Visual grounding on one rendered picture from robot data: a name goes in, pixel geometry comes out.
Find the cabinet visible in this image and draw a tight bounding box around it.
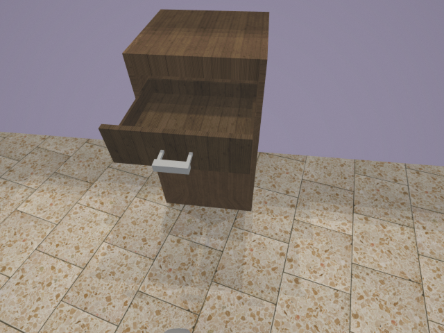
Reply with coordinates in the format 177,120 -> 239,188
122,9 -> 269,211

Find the drawer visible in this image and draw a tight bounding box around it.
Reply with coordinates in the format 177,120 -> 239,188
99,78 -> 257,174

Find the handle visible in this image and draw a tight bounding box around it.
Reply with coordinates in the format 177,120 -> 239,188
152,150 -> 193,175

